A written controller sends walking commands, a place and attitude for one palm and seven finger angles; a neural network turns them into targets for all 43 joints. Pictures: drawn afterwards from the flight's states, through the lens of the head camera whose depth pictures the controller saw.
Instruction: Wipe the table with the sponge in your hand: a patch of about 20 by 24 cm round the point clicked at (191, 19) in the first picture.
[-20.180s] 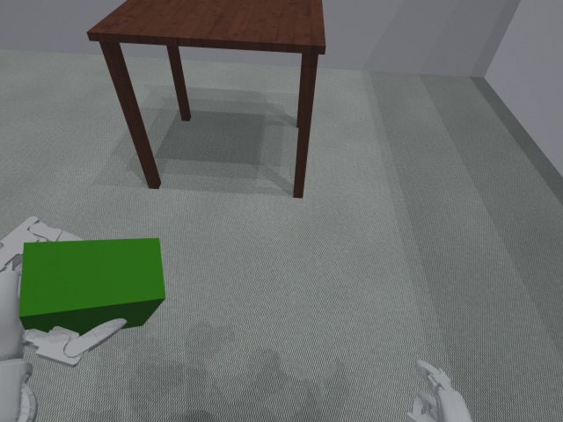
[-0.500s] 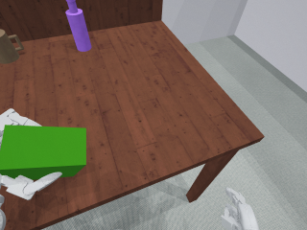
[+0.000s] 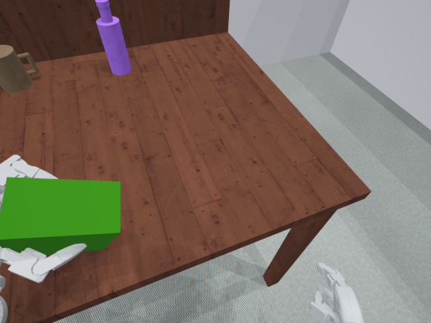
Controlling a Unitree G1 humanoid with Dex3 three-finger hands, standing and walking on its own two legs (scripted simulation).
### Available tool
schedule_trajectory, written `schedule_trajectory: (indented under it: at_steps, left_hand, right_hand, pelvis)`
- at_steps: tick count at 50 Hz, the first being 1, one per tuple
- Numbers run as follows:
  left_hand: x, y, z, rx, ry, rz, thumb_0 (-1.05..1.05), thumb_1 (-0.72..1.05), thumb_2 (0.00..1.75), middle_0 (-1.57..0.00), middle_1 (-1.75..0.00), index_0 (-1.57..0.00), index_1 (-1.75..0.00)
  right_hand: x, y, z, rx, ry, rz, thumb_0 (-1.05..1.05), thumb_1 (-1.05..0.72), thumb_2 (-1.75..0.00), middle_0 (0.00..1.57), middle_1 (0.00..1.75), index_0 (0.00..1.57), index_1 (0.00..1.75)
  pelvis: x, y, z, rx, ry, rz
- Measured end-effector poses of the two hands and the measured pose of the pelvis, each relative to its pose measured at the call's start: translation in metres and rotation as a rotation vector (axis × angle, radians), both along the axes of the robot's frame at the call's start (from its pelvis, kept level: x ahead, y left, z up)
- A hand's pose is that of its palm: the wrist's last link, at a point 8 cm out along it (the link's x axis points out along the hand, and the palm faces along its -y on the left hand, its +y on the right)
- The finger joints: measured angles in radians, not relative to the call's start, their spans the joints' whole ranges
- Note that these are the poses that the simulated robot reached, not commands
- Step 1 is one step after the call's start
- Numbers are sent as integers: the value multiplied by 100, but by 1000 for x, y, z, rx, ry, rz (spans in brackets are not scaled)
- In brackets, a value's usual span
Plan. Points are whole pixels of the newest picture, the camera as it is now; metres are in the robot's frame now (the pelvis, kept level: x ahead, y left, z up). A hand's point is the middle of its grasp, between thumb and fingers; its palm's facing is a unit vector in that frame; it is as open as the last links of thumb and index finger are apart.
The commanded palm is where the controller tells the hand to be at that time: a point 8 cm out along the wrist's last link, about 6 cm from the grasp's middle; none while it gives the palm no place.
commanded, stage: shuffle to correct the standing spot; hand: left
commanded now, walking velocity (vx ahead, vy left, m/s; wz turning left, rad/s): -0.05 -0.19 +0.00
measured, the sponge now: (79, 220) +0.22 +0.20 +0.15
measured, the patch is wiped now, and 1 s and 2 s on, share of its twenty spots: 0.00 0.00 0.00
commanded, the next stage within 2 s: come to a stop and stand still in 0.12 s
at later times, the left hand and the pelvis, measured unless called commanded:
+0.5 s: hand (44, 208) +0.23 +0.25 +0.16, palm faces +0.27 -0.87 -0.42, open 10.5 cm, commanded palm +0.16 +0.29 +0.18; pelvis -0.01 +0.02 +0.00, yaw -2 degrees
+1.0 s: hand out of the picture +0.23 +0.32 +0.16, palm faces +0.35 -0.86 -0.38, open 10.5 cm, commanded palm +0.16 +0.36 +0.18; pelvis +0.00 +0.08 +0.01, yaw -1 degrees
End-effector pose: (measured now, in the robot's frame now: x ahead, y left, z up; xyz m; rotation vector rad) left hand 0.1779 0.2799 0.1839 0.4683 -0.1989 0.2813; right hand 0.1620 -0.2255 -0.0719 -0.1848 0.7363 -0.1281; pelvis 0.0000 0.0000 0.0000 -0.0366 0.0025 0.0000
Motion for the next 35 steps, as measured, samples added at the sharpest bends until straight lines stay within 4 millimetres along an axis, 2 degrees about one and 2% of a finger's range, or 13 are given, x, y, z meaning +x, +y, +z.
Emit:
schedule_trajectory:
  at_steps: [13,16,19,21,24,26,28,35]
  left_hand:
    - [3,-2,-5,-27,-4,13,-1,-53,102,-69,-134,-71,-133]
    - [18,21,17,139,-86,-1,-1,-53,102,-69,-134,-71,-133]
    - [27,42,18,113,-125,58,-1,-53,102,-69,-134,-71,-133]
    - [27,36,12,82,-118,41,-1,-53,102,-69,-134,-70,-133]
    - [21,17,-3,37,-67,-42,-1,-53,102,-69,-134,-70,-133]
    - [16,11,-11,13,-35,-93,-1,-53,102,-69,-134,-70,-134]
    - [11,15,-15,7,-21,-109,-1,-53,102,-69,-134,-70,-133]
    - [6,65,-3,32,-94,14,-1,-53,103,-69,-134,-70,-133]
  right_hand:
    - [-4,-3,-5,-2,15,-8,1,-90,-90,21,30,20,30]
    - [-9,-3,-5,-42,39,42,1,-90,-90,21,30,20,30]
    - [-12,-7,-1,-39,16,51,1,-90,-90,21,30,20,30]
    - [-14,-9,2,-39,-17,36,1,-90,-90,21,30,20,30]
    - [-17,-9,6,-44,-49,-5,1,-90,-90,21,30,20,30]
    - [-19,-5,8,-56,-52,-29,1,-90,-90,21,30,20,30]
    - [-21,2,10,-71,-40,-42,1,-90,-90,20,30,20,30]
    - [-13,43,12,-67,-16,13,1,-90,-90,20,30,20,30]
  pelvis:
    - [1,-1,-2,6,2,2]
    - [-2,-5,0,16,8,0]
    - [-4,0,0,28,11,-28]
    - [-6,7,-1,34,7,-36]
    - [-7,18,-2,31,0,-42]
    - [-7,24,-2,25,-3,-36]
    - [-5,29,-1,24,-5,-31]
    - [-1,49,5,18,-6,-17]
